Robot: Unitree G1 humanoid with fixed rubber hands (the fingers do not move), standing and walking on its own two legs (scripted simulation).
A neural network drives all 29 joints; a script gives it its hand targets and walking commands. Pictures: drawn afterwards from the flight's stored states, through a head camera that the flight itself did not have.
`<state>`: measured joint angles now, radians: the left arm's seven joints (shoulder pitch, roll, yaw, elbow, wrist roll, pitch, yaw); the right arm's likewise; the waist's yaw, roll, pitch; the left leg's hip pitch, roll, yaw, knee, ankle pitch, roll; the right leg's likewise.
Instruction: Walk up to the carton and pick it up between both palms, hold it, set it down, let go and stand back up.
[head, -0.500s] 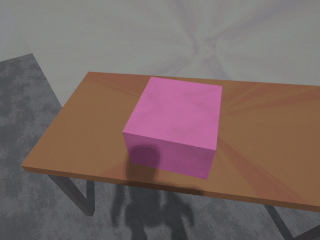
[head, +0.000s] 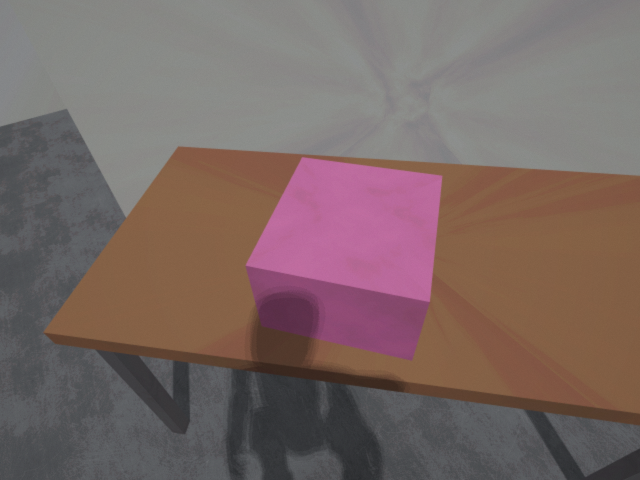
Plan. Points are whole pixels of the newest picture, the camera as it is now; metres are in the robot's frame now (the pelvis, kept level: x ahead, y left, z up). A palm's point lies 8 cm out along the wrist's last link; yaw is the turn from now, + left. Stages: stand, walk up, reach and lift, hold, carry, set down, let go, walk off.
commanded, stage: stand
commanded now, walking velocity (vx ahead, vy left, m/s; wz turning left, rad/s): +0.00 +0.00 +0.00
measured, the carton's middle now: (352, 250) +0.53 -0.02 -0.05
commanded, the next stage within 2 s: walk up in 0.48 s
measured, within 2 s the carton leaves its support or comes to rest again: neither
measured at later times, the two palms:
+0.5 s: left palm out of the picture -0.03 +0.20 -0.15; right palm out of the picture -0.03 -0.20 -0.15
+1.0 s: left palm out of the picture -0.03 +0.35 -0.16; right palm out of the picture +0.08 -0.18 -0.16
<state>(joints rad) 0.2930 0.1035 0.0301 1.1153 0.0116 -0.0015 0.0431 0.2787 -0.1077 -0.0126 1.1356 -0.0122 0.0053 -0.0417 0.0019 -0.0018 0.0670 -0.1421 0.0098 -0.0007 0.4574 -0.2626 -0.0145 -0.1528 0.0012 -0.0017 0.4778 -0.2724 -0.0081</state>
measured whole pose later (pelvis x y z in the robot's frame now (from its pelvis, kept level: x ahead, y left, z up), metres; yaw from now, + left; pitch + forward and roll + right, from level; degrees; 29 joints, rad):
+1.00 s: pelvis -0.01 +0.09 -0.03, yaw -4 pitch -3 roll +0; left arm 0.39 0.21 0.06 0.96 0.07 -0.01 0.08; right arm 0.13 -0.29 -0.04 0.92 -0.05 0.04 0.00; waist 0.05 0.02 0.14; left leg -0.37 0.08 -0.03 0.73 -0.33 -0.04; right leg -0.33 -0.07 0.13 0.75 -0.38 0.07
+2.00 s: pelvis +0.02 +0.14 -0.01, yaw -21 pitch -2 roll +2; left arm 0.29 0.25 -0.04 0.98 0.00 -0.01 0.02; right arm 0.24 -0.25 0.04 0.95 -0.02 0.01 -0.01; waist 0.00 -0.01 0.05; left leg -0.19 0.05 0.19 0.52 -0.29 -0.01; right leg -0.25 0.06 0.16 0.60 -0.31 -0.02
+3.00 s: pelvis +0.12 +0.15 -0.02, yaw -19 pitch -3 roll +0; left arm 0.11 0.20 0.00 0.88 0.01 0.04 0.03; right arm 0.26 -0.27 -0.03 0.84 -0.02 0.03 -0.04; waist -0.03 0.02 0.12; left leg -0.39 -0.02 -0.04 0.94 -0.57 -0.01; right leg -0.30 -0.03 -0.07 0.65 -0.31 -0.02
